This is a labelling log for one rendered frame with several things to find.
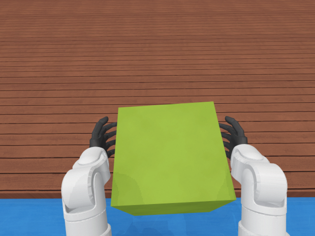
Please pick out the robot right forearm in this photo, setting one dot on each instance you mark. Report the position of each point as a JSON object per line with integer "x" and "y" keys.
{"x": 263, "y": 193}

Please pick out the robot left hand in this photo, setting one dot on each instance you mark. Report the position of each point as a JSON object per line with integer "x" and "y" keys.
{"x": 99, "y": 137}

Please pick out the robot left forearm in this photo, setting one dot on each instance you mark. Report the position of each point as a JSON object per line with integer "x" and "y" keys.
{"x": 83, "y": 195}

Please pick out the carton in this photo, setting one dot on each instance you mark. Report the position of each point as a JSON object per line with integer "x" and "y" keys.
{"x": 170, "y": 159}

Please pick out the robot right hand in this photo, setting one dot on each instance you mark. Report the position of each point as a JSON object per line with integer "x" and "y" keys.
{"x": 236, "y": 136}

